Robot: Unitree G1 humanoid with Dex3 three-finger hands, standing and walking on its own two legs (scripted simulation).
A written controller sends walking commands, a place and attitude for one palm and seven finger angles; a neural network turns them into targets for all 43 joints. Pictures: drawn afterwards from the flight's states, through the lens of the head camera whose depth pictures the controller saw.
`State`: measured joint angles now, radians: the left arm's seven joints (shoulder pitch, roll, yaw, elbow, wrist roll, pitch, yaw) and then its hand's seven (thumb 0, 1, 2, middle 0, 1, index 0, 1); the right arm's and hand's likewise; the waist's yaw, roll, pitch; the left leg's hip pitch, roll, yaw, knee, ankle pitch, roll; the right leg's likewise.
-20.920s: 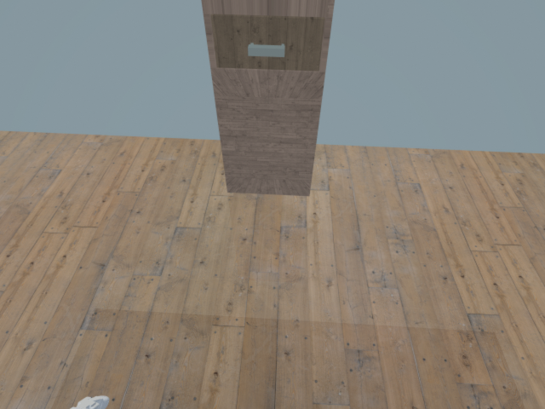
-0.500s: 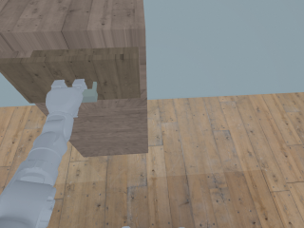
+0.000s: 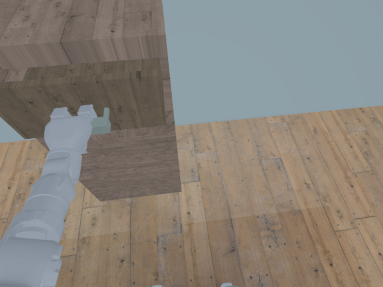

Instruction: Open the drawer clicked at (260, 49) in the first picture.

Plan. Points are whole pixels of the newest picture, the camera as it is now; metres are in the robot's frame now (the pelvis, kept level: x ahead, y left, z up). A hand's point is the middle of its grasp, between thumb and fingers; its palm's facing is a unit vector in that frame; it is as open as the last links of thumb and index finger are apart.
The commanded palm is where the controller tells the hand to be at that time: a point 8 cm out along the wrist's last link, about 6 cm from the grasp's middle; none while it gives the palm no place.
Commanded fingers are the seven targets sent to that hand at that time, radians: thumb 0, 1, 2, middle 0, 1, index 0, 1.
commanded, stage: pull the drawer open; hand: left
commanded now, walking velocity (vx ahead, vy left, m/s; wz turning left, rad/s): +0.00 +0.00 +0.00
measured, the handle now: (82, 120) +0.49 +0.25 +0.02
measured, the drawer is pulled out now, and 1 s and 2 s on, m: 0.06 0.22 0.30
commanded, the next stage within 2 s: open the thumb to release the handle in 1.66 s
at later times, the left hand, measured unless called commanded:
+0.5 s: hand (76, 173) +0.36 +0.24 +0.01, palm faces -0.04 -0.01 -1.00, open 6.4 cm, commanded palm +0.34 +0.24 +0.06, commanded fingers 0.00 0.90 0.90 -0.40 -1.35 -0.40 -1.35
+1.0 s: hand (70, 216) +0.27 +0.23 +0.01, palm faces -0.01 -0.06 -1.00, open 6.4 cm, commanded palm +0.23 +0.23 +0.06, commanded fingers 0.00 0.90 0.90 -0.40 -1.35 -0.40 -1.35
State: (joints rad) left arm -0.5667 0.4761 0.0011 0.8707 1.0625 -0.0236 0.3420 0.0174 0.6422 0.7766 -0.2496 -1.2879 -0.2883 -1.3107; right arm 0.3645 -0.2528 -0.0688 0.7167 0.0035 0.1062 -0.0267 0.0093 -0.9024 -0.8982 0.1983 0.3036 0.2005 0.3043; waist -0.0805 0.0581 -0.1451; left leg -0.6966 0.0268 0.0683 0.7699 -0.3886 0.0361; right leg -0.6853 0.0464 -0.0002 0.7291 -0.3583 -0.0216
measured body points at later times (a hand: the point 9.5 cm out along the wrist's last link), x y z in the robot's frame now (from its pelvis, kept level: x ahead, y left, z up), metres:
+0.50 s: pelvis +0.00 +0.00 +0.01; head +0.06 -0.02 +0.45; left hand +0.35 +0.24 +0.06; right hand +0.19 -0.24 -0.11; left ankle -0.02 +0.09 -0.71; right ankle -0.01 -0.11 -0.71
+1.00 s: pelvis +0.02 -0.01 +0.01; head +0.06 -0.03 +0.45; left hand +0.26 +0.23 +0.06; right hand +0.15 -0.27 -0.11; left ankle -0.02 +0.09 -0.71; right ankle -0.01 -0.11 -0.71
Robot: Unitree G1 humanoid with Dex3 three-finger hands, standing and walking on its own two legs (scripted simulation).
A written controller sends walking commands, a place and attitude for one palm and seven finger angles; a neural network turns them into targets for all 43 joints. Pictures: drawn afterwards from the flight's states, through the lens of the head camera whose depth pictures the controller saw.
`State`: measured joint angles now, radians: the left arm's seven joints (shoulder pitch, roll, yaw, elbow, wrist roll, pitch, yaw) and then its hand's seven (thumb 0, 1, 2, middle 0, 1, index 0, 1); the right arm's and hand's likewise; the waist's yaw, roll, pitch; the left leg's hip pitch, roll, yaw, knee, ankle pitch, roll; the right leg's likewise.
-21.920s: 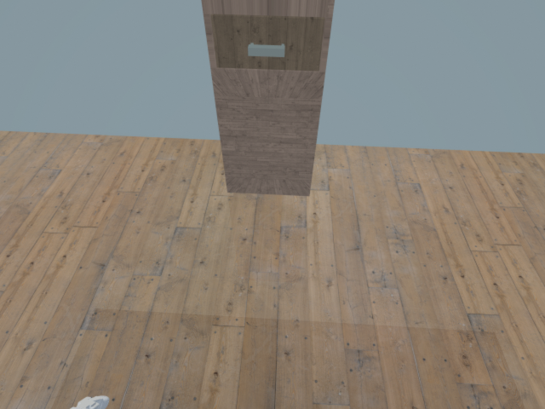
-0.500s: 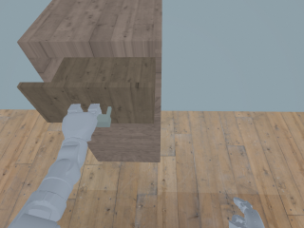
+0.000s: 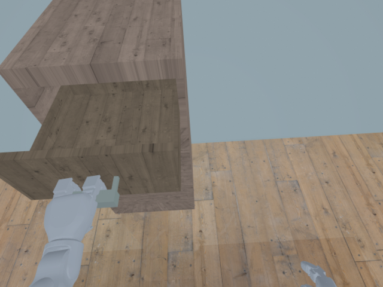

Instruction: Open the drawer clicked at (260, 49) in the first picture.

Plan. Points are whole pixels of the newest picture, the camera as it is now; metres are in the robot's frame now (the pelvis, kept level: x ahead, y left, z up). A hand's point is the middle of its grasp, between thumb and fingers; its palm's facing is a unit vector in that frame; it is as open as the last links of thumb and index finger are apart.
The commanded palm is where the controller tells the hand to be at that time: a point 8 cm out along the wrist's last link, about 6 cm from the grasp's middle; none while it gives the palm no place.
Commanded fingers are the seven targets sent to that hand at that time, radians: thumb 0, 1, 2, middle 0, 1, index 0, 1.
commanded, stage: pull the drawer open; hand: left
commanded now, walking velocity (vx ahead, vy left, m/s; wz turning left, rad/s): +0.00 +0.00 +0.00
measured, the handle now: (89, 190) +0.31 +0.24 +0.02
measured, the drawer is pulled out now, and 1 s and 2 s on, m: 0.22 0.30 0.30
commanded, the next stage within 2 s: open the thumb to release the handle in 0.66 s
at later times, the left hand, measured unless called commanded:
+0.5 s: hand (76, 262) +0.17 +0.23 +0.00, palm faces -0.04 -0.10 -0.99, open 6.5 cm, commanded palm +0.11 +0.22 +0.05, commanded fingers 0.00 0.90 0.90 -0.40 -1.35 -0.40 -1.35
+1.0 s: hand (77, 254) +0.19 +0.23 +0.00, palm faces +0.08 -0.07 -0.99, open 7.3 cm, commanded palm +0.15 +0.24 +0.05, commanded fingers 0.00 -0.01 0.51 -0.34 -1.25 -0.34 -1.25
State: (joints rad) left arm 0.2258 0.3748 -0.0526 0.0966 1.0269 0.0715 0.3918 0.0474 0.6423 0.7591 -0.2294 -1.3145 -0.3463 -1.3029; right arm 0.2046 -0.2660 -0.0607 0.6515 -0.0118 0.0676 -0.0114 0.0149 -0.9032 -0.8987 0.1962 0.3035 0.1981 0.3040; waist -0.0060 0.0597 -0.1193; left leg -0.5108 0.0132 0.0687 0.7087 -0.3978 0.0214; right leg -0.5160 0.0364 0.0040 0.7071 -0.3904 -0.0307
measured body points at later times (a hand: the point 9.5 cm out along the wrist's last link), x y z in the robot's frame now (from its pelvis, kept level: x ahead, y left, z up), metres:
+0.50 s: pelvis -0.01 -0.01 -0.01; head +0.02 -0.04 +0.44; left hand +0.17 +0.23 +0.06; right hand +0.22 -0.21 -0.09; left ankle -0.03 +0.10 -0.72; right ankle -0.03 -0.10 -0.72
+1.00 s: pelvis -0.01 +0.00 -0.02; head +0.04 -0.03 +0.43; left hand +0.18 +0.23 +0.05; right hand +0.18 -0.23 -0.14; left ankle -0.03 +0.11 -0.72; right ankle -0.03 -0.10 -0.72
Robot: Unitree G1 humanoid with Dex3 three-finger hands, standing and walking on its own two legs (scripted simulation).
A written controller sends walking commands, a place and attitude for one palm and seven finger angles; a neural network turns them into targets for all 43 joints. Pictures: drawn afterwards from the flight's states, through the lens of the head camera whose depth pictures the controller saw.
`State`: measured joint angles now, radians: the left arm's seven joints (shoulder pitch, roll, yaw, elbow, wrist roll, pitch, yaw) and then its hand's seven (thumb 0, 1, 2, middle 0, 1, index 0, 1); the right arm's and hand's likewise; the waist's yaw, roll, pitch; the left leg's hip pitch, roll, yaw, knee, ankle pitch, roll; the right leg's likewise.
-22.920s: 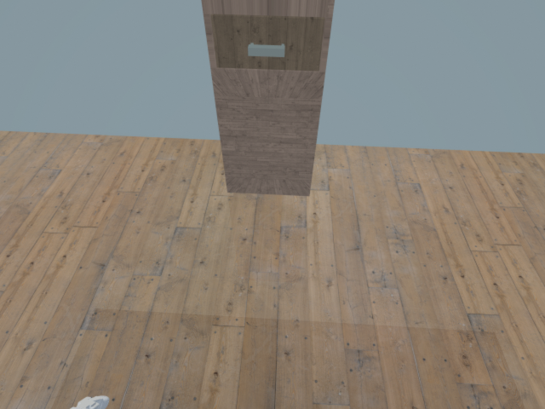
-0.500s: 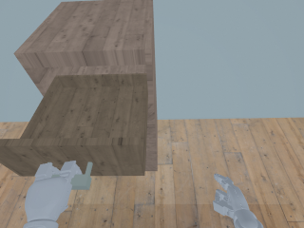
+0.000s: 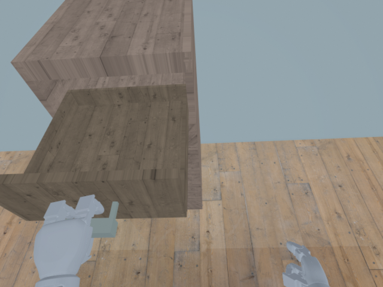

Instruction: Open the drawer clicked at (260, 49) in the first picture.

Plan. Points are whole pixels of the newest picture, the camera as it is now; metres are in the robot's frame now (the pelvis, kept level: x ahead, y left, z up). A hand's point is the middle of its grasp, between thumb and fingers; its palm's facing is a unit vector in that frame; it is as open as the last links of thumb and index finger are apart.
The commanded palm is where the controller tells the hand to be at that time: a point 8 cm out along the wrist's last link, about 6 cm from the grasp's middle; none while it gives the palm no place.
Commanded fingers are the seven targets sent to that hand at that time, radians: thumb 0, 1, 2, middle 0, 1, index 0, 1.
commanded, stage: open the thumb to release the handle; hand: left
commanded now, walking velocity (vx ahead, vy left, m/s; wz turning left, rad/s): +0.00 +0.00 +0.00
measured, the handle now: (85, 217) +0.24 +0.24 +0.04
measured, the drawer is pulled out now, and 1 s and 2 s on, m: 0.30 0.30 0.30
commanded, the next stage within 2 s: lift the hand off the handle in 0.26 s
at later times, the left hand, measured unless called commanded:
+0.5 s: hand (78, 250) +0.18 +0.23 +0.03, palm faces +0.02 -0.06 -1.00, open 13.8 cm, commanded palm +0.16 +0.24 +0.07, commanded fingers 0.00 -0.50 0.30 -0.30 -1.20 -0.30 -1.20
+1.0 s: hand (68, 239) +0.19 +0.24 +0.07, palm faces +0.08 -0.06 -0.99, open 13.7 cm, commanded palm +0.16 +0.23 +0.12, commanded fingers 0.00 -0.50 0.30 -0.30 -1.20 -0.30 -1.20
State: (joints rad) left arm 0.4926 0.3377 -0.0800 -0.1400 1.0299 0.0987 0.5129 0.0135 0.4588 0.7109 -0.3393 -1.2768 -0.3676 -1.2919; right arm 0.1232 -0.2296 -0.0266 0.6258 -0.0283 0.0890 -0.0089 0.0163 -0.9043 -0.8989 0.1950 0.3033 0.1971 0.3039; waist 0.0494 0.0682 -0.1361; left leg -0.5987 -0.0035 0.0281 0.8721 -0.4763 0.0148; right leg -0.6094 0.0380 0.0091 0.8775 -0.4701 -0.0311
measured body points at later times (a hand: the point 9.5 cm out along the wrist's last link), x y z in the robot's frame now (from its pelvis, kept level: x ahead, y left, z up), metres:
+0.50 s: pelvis -0.02 -0.02 +0.02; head +0.00 -0.04 +0.46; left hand +0.17 +0.23 +0.08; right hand +0.19 -0.25 -0.08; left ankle -0.03 +0.11 -0.69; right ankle -0.02 -0.10 -0.70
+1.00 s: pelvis -0.03 -0.01 +0.02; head -0.02 -0.05 +0.47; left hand +0.18 +0.24 +0.12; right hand +0.19 -0.22 -0.08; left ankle -0.03 +0.11 -0.69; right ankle -0.02 -0.10 -0.70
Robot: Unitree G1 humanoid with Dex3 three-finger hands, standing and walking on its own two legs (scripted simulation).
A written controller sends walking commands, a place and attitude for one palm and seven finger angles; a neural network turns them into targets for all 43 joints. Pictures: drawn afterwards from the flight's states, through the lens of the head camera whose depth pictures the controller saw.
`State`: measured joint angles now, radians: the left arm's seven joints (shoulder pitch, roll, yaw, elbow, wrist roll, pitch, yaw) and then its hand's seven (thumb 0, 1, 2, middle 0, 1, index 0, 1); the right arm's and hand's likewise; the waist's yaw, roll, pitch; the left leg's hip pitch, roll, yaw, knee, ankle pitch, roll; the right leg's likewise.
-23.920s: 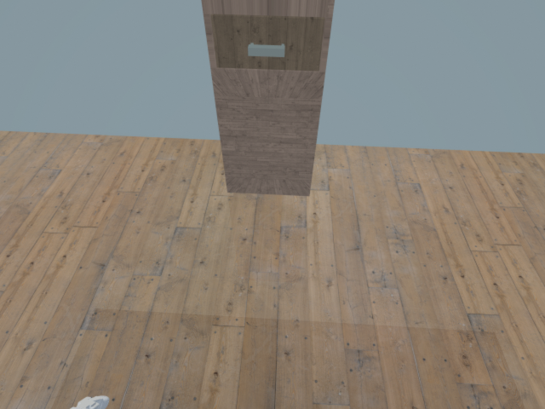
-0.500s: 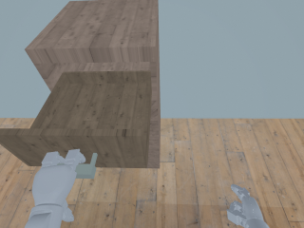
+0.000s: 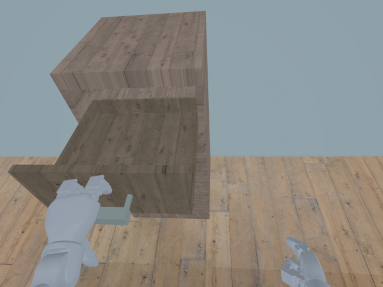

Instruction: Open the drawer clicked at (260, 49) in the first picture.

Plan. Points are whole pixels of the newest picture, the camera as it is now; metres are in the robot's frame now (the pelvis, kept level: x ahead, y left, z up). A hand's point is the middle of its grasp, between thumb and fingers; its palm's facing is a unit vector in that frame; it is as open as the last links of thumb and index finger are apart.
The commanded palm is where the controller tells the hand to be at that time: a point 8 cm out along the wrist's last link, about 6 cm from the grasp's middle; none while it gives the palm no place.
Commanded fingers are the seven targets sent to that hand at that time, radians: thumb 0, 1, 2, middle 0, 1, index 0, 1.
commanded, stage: lift the hand off the handle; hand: left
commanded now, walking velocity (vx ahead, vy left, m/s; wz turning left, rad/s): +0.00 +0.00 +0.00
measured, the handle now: (103, 206) +0.27 +0.25 +0.01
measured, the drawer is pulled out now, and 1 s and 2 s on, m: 0.30 0.30 0.30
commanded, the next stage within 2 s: draw the hand back to the body in 0.96 s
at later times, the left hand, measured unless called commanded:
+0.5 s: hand (76, 201) +0.23 +0.24 +0.12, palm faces +0.12 -0.07 -0.99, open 13.7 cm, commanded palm +0.20 +0.24 +0.17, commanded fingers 0.00 -0.50 0.30 -0.30 -1.20 -0.30 -1.20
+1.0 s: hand (65, 184) +0.23 +0.24 +0.16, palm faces +0.14 -0.08 -0.99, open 13.9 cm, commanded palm +0.20 +0.24 +0.22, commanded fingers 0.00 -0.50 0.30 -0.30 -1.20 -0.30 -1.20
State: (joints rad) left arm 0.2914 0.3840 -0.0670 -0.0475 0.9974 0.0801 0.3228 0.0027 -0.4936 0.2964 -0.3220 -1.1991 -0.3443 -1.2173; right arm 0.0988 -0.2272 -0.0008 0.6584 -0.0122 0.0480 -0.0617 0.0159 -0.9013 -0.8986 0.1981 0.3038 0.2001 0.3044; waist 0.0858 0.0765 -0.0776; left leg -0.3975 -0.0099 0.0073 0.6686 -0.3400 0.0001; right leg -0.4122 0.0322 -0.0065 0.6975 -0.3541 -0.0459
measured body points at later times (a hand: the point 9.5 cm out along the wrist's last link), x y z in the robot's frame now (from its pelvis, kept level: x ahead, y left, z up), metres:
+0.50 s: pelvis +0.01 +0.01 +0.02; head +0.01 -0.04 +0.47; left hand +0.22 +0.24 +0.17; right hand +0.24 -0.18 -0.08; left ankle +0.00 +0.12 -0.72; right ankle +0.00 -0.09 -0.72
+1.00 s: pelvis +0.00 +0.01 +0.02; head -0.01 -0.05 +0.47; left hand +0.22 +0.24 +0.22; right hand +0.25 -0.18 -0.07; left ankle +0.00 +0.12 -0.72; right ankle +0.00 -0.09 -0.72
